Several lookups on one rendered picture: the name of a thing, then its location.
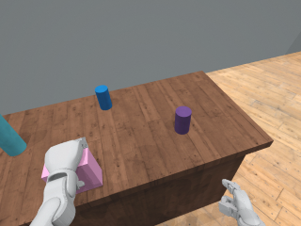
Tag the left robot hand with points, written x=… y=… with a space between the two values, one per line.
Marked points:
x=66 y=156

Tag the left robot forearm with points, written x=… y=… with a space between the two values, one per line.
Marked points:
x=57 y=208

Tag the right robot forearm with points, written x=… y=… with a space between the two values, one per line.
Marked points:
x=247 y=217

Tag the sponge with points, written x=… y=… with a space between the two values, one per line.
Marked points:
x=87 y=171

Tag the right robot hand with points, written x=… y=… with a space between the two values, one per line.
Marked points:
x=230 y=206

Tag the table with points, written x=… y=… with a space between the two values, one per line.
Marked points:
x=151 y=174

